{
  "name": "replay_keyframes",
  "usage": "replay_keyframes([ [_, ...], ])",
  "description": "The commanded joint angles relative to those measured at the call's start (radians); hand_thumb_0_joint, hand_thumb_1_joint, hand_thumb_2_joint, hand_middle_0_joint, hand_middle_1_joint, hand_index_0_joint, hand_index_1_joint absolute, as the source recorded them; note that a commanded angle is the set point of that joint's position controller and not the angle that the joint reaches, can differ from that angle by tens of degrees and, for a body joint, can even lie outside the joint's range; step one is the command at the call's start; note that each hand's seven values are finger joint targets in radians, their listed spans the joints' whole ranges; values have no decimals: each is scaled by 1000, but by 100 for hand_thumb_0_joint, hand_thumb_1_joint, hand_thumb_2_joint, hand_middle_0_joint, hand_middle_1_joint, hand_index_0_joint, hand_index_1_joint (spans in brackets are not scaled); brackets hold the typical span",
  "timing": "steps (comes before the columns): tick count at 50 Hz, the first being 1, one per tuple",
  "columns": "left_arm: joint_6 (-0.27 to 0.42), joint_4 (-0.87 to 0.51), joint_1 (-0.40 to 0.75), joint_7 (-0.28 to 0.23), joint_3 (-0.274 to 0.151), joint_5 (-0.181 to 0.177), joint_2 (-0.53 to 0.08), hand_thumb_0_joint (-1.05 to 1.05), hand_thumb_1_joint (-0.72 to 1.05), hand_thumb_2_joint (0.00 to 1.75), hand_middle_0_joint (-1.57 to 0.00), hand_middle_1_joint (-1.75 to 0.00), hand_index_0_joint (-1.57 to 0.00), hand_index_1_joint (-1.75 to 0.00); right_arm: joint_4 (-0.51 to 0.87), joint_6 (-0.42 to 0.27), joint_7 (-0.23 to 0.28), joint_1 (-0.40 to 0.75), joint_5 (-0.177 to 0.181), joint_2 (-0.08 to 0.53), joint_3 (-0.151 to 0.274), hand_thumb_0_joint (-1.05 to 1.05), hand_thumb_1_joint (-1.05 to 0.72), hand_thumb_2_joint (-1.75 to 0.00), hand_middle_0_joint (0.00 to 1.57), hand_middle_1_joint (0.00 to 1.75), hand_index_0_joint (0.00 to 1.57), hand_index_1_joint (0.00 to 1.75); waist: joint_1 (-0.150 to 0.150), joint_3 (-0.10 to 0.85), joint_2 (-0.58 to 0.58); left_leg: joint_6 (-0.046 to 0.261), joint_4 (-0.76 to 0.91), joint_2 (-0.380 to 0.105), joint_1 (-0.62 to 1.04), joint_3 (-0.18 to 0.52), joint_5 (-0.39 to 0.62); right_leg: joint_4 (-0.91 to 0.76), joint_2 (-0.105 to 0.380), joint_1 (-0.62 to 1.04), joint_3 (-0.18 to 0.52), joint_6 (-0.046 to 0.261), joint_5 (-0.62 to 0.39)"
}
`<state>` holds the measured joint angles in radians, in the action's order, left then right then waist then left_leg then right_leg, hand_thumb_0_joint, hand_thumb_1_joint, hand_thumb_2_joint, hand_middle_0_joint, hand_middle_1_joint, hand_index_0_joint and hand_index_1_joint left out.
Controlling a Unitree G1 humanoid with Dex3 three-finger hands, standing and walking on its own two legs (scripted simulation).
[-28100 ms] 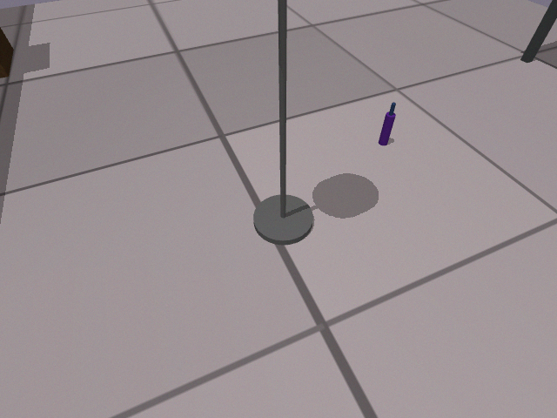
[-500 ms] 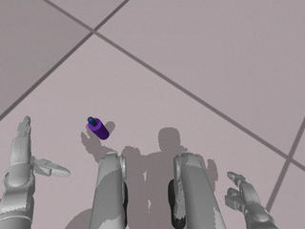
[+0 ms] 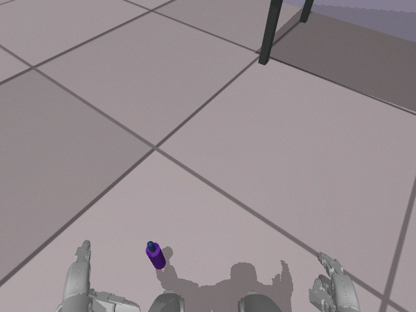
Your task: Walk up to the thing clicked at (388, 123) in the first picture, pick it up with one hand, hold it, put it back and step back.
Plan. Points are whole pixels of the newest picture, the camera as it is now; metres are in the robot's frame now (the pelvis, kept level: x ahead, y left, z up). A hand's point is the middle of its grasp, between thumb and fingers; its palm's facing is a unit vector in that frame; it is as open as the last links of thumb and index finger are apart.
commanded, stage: home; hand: left
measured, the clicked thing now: (155, 254) +0.39 +0.20 -0.56
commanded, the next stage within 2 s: stand in 1.94 s
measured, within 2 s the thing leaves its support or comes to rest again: neither
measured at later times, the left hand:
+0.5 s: hand (117, 292) +0.17 +0.17 -0.03, palm faces +0.12 -0.95 -0.29, open 17.6 cm
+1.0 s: hand (120, 293) +0.17 +0.17 -0.03, palm faces +0.11 -0.95 -0.29, open 17.6 cm
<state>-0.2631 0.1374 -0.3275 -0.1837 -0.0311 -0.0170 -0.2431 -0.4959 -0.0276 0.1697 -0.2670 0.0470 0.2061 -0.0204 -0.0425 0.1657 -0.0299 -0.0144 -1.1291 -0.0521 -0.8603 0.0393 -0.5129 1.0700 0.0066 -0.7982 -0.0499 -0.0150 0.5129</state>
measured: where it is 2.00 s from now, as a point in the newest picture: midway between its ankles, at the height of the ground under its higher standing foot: outside the picture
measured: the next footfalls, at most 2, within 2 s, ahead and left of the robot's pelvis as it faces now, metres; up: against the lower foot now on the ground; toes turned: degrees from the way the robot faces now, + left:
none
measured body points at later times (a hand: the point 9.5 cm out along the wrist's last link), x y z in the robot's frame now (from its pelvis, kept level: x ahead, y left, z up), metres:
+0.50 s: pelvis +0.01 -0.01 +0.03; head +0.03 -0.01 +0.48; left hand +0.17 +0.22 -0.01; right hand +0.18 -0.25 -0.04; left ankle +0.02 +0.12 -0.66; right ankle +0.01 -0.13 -0.66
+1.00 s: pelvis +0.01 -0.02 +0.03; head +0.03 -0.02 +0.48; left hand +0.16 +0.22 -0.01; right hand +0.17 -0.26 -0.05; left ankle +0.02 +0.12 -0.66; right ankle +0.01 -0.13 -0.66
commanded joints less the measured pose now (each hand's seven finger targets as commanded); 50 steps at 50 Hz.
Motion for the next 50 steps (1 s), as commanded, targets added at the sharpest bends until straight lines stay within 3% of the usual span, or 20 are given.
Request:
replay_keyframes([
  [1, 19, -289, -56, -12, -17, 1, -86, 0, -59, 3, -5, -5, -4, -5, 166, -63, 24, 44, -10, 119, 43, 0, -90, -90, 20, 30, 20, 30, 14, 99, -59, 12, 269, 25, 243, -6, 187, -211, -32, 150, -26, 29, -192],
  [8, 16, -352, -142, 11, 1, 4, -58, 0, -59, 3, -4, -5, -4, -5, 186, -94, 28, 45, -20, 115, 42, 0, -90, -90, 20, 30, 20, 30, 10, 8, -3, 14, 317, 27, 267, -12, 186, -272, -38, 192, -35, 24, -177],
  [13, 27, -327, -133, 25, -15, 10, -63, 0, -59, 3, -5, -5, -4, -5, 184, -113, 27, 44, -29, 116, 43, 0, -90, -90, 20, 30, 20, 30, 0, 24, 32, 21, 294, 35, 279, -29, 236, -287, -29, 218, -15, 15, -231],
  [14, 30, -337, -130, 26, -19, 10, -66, 0, -58, 4, -5, -5, -5, -5, 179, -117, 25, 47, -31, 114, 41, 0, -90, -90, 20, 30, 20, 30, 12, 26, 25, 20, 296, 36, 279, -28, 242, -286, -28, 229, -16, 17, -233],
  [18, 41, -386, -72, 30, -14, 13, -82, 0, -56, 5, -5, -5, -5, -5, 171, -128, 26, 41, -34, 116, 42, 0, -90, -90, 20, 30, 20, 30, 4, 56, -19, 17, 298, 42, 324, -38, 251, -292, -25, 241, -6, 15, -248],
  [19, 33, -319, -125, 32, 0, 14, -50, 0, -58, 4, -5, -5, -5, -5, 170, -132, 25, 47, -35, 112, 39, 0, -90, -90, 20, 30, 20, 30, 3, 50, -12, 16, 302, 42, 321, -34, 249, -292, -26, 245, -7, 16, -247],
  [23, 36, -349, -104, 31, -6, 13, -65, 0, -59, 3, -5, -5, -4, -5, 162, -135, 26, 51, -33, 114, 39, 0, -90, -90, 20, 30, 20, 30, 10, 58, -29, 11, 310, 39, 338, -29, 269, -291, -28, 258, -11, 19, -261],
  [24, 39, -387, -81, 29, -27, 11, -92, 0, -59, 3, -4, -5, -4, -5, 159, -134, 26, 51, -33, 115, 39, 0, -90, -90, 20, 30, 20, 30, 16, 73, -29, 13, 303, 41, 339, -32, 287, -297, -26, 269, -10, 17, -280],
  [27, 31, -278, -152, 36, 4, 10, -36, 0, -61, 2, -4, -4, -4, -4, 159, -136, 25, 54, -35, 111, 37, 0, -90, -90, 20, 30, 20, 30, 7, 22, 22, 19, 297, 43, 310, -36, 271, -310, -24, 257, -8, 11, -277],
  [29, 33, -296, -127, 35, -14, 10, -60, 0, -58, 4, -5, -5, -5, -5, 157, -135, 25, 60, -34, 115, 39, 0, -90, -90, 20, 30, 20, 30, 13, 33, 26, 21, 290, 47, 308, -41, 285, -317, -19, 268, -4, 6, -300],
  [31, 40, -340, -117, 36, -35, 10, -85, 0, -58, 4, -5, -5, -5, -5, 157, -133, 23, 57, -33, 113, 41, 0, -90, -90, 20, 30, 20, 30, 28, 47, 10, 20, 292, 49, 309, -44, 286, -315, -17, 279, -1, 8, -302],
  [38, 42, -302, -115, 40, -15, 9, -57, 0, -59, 3, -5, -5, -4, -5, 156, -137, 22, 60, -34, 116, 43, 0, -90, -90, 20, 30, 20, 30, 12, 35, 25, 23, 297, 48, 313, -48, 260, -324, -16, 267, 5, 6, -281],
  [41, 49, -367, -76, 39, -33, 8, -89, 0, -59, 3, -5, -5, -5, -5, 150, -141, 23, 61, -34, 114, 42, 0, -90, -90, 20, 30, 20, 30, 15, 50, 13, 24, 297, 47, 325, -46, 258, -332, -10, 275, 13, 6, -274],
  [44, 41, -271, -136, 43, -7, 9, -39, 0, -58, 4, -5, -5, -5, -5, 150, -144, 25, 60, -36, 112, 42, 0, -90, -90, 20, 30, 20, 30, 8, 20, 40, 25, 304, 47, 310, -46, 227, -330, -18, 255, 3, 8, -241],
  [47, 47, -315, -100, 43, -21, 9, -65, 0, -58, 4, -5, -5, -5, -5, 152, -145, 22, 71, -35, 118, 43, 0, -90, -90, 20, 30, 20, 30, 18, 32, 15, 21, 325, 45, 314, -37, 200, -328, -22, 259, -6, 15, -203],
  [50, 51, -340, -99, 41, -28, 10, -77, 0, -59, 3, -4, -5, -4, -5, 145, -147, 25, 59, -35, 115, 43, 0, -90, -90, 20, 30, 20, 30, 20, 43, -1, 19, 318, 45, 329, -43, 234, -324, -21, 264, -3, 16, -233],
])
